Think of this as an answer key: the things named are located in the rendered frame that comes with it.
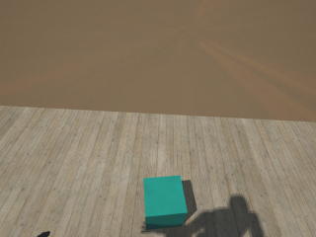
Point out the carton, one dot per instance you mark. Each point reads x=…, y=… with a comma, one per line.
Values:
x=164, y=202

